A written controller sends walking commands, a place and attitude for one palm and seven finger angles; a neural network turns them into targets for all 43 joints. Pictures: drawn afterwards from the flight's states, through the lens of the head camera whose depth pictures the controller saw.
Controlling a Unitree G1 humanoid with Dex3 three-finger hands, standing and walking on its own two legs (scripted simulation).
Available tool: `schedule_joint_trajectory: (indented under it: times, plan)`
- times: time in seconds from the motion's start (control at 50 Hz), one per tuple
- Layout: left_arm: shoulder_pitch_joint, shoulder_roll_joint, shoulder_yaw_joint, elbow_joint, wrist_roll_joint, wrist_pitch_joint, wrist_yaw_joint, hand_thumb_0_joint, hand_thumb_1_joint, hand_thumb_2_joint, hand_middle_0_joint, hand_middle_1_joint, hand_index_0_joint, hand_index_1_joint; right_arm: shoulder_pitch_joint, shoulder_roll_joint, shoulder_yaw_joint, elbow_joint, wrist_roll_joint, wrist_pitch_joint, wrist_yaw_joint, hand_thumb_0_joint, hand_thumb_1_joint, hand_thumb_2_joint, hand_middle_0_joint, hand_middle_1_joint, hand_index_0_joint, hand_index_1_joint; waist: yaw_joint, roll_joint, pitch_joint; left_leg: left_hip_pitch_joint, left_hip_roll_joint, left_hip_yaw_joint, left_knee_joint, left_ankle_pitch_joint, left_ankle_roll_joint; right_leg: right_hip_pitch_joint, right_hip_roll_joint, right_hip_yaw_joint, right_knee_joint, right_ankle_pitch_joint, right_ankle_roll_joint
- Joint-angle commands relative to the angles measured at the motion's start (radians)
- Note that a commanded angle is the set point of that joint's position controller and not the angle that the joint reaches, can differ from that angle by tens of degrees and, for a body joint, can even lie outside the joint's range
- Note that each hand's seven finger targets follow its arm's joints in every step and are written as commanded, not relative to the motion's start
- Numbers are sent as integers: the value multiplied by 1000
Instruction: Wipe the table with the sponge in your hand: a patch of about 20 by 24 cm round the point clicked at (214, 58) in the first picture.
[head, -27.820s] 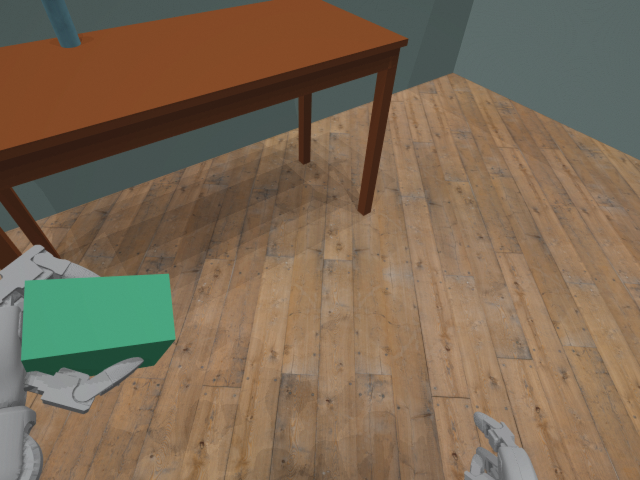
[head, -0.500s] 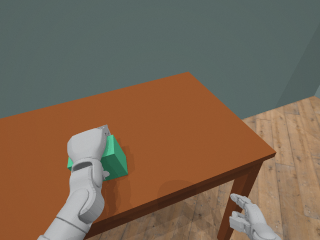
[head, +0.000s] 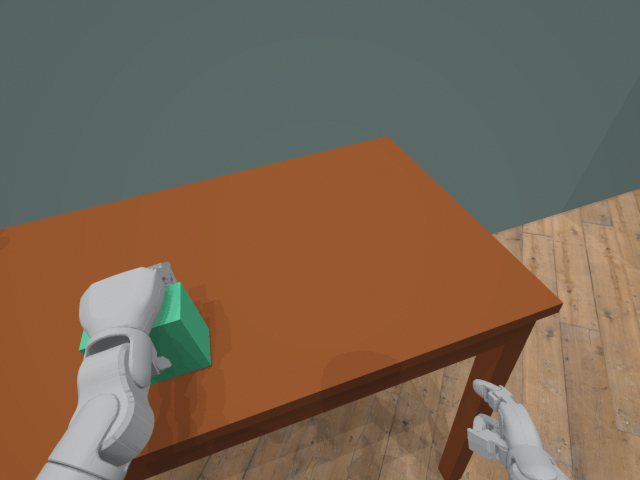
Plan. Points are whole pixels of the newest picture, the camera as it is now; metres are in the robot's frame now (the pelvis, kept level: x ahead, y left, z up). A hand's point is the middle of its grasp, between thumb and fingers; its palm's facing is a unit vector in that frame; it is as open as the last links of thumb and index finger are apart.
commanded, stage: wipe forward along the middle lane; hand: left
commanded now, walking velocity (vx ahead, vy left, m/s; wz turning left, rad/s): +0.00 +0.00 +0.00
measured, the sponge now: (157, 345) +0.26 +0.26 +0.06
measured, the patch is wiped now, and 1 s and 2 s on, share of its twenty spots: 0.85 0.85 0.85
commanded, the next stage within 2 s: slide back across to the first lane in 1.66 s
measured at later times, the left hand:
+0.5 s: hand (135, 309) +0.28 +0.29 +0.10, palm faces +0.03 -0.05 -1.00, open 10.0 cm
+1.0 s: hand (142, 282) +0.33 +0.31 +0.09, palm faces -0.02 -0.03 -1.00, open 10.0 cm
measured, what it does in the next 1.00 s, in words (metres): stands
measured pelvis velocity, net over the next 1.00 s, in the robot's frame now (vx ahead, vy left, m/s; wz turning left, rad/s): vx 0.00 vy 0.01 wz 0.03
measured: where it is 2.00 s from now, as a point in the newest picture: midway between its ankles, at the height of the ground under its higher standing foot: outside the picture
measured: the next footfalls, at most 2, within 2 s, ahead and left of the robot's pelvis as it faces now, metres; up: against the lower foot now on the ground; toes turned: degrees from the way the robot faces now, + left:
none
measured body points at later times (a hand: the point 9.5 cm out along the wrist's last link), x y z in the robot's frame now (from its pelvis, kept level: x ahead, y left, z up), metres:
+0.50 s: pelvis -0.01 +0.01 +0.00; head -0.03 -0.03 +0.45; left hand +0.28 +0.29 +0.15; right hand +0.23 -0.20 -0.08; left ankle +0.02 +0.15 -0.73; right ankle -0.02 -0.10 -0.73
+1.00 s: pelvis +0.00 +0.01 +0.00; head -0.02 -0.02 +0.45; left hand +0.33 +0.30 +0.15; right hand +0.19 -0.23 -0.10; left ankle +0.02 +0.15 -0.73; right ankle -0.02 -0.10 -0.73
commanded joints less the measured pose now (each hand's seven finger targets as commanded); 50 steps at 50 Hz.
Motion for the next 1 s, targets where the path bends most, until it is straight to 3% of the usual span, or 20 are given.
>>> schedule_joint_trajectory:
  times: [0.0,0.02,0.06,0.16,0.22,0.26,0.34,0.46,0.48,0.56,0.58,0.62,0.66,0.68,0.7,0.74,0.76,0.82,0.86,0.98]
  plan:
    - [-97,210,163,-104,2,-44,12,0,100,1300,-1200,-1600,-1200,-1600,-238,-87,-32,-198,-6,-82,-8,0,-900,-900,200,300,200,300,28,-138,-130,96,-60,12,-27,201,74,-8,-7,45,-127,287,-13]
    - [-93,183,145,-113,-2,-53,12,0,100,1300,-1200,-1600,-1200,-1600,-238,-87,-32,-200,-8,-83,-8,0,-900,-900,200,300,200,300,24,-149,-121,93,-61,16,-26,208,74,-8,-8,43,-128,310,-10]
    - [-120,236,192,-92,5,-59,24,0,100,1300,-1200,-1600,-1200,-1600,-230,-97,-35,-190,-12,-83,-13,0,-900,-900,200,300,200,300,25,-132,-104,91,-59,11,-33,194,70,-20,-3,59,-137,292,-19]
    - [-238,192,139,-15,11,-60,29,0,100,1300,-1200,-1600,-1200,-1600,-229,-97,-33,-178,-4,-90,-26,0,-900,-900,200,300,200,300,2,-105,-42,79,-57,10,-60,131,66,-74,0,44,-167,179,-20]
    - [-299,140,78,38,14,-75,22,0,100,1300,-1200,-1600,-1200,-1600,-220,-94,-31,-172,1,-102,-34,0,-900,-900,200,300,200,300,-11,-93,-57,78,-58,11,-68,104,68,-87,-3,12,-167,133,-15]
    - [-303,176,111,48,19,-88,20,0,100,1300,-1200,-1600,-1200,-1600,-212,-102,-36,-169,-1,-107,-38,0,-900,-900,200,300,200,300,-2,-89,-98,93,-57,7,-71,122,69,-61,-1,17,-162,161,-23]
    - [-321,116,68,99,15,-116,18,0,100,1300,-1200,-1600,-1200,-1600,-185,-99,-38,-164,-2,-108,-37,0,-900,-900,200,300,200,300,-15,-152,-119,86,-58,11,-64,136,70,-61,-3,-6,-157,194,-14]
    - [-457,169,97,248,31,-118,29,0,100,1300,-1200,-1600,-1200,-1600,-164,-114,-36,-136,4,-98,-49,0,-900,-900,200,300,200,300,-30,-145,-61,53,-55,10,-86,65,64,-102,2,-8,-176,108,-21]
    - [-497,129,56,260,35,-120,27,0,100,1300,-1200,-1600,-1200,-1600,-156,-109,-35,-141,6,-99,-50,0,-900,-900,200,300,200,300,-38,-149,-76,52,-60,13,-78,72,67,-100,1,-19,-171,121,-18]
    - [-482,143,73,317,49,-120,22,0,100,1300,-1200,-1600,-1200,-1600,-140,-117,-42,-138,5,-89,-43,0,-900,-900,200,300,200,300,-26,-117,-114,55,-59,7,-72,104,65,-83,1,-15,-160,158,-28]
    - [-490,113,47,319,43,-125,21,0,100,1300,-1200,-1600,-1200,-1600,-128,-113,-41,-148,5,-88,-41,0,-900,-900,200,300,200,300,-30,-118,-138,55,-62,10,-62,121,68,-69,-1,-27,-152,182,-25]
    - [-448,119,63,355,41,-129,18,0,100,1300,-1200,-1600,-1200,-1600,-117,-118,-46,-146,3,-80,-37,0,-900,-900,200,300,200,300,-29,-152,-147,45,-61,14,-48,146,69,-57,-3,-24,-147,239,-20]
    - [-445,186,125,372,46,-134,22,0,100,1300,-1200,-1600,-1200,-1600,-106,-129,-50,-140,1,-70,-34,0,-900,-900,200,300,200,300,-24,-160,-151,34,-58,11,-46,154,66,-46,0,-11,-141,259,-24]
    - [-462,127,75,360,41,-139,20,0,100,1300,-1200,-1600,-1200,-1600,-104,-122,-49,-154,3,-69,-32,0,-900,-900,200,300,200,300,-34,-166,-155,29,-63,16,-41,164,70,-45,-1,-24,-137,281,-20]
    - [-441,132,86,371,35,-143,22,0,100,1300,-1200,-1600,-1200,-1600,-99,-120,-50,-150,5,-68,-29,0,-900,-900,200,300,200,300,-33,-171,-138,25,-62,17,-37,167,71,-51,-2,-20,-138,293,-18]
    - [-463,140,88,380,31,-147,21,0,100,1300,-1200,-1600,-1200,-1600,-97,-125,-52,-149,5,-60,-30,0,-900,-900,200,300,200,300,-37,-172,-122,15,-61,19,-39,153,71,-63,-3,-18,-143,281,-13]
    - [-481,196,134,394,38,-149,26,0,100,1300,-1200,-1600,-1200,-1600,-91,-133,-55,-140,4,-58,-32,0,-900,-900,200,300,200,300,-37,-176,-121,13,-58,12,-43,149,70,-65,1,-12,-143,269,-20]
    - [-529,137,71,426,42,-151,24,0,100,1300,-1200,-1600,-1200,-1600,-85,-127,-53,-141,10,-52,-35,0,-900,-900,200,300,200,300,-52,-150,-78,5,-60,17,-49,127,72,-104,1,-25,-154,227,-17]
    - [-557,198,117,445,48,-156,28,0,100,1300,-1200,-1600,-1200,-1600,-75,-135,-57,-132,9,-50,-36,0,-900,-900,200,300,200,300,-47,-148,-98,6,-58,11,-53,119,71,-95,2,-16,-154,211,-23]
    - [-660,195,92,515,58,-174,27,0,100,1300,-1200,-1600,-1200,-1600,-47,-134,-60,-126,13,-43,-44,0,-900,-900,200,300,200,300,-63,-139,-141,8,-62,14,-49,113,73,-97,0,-23,-155,193,-21]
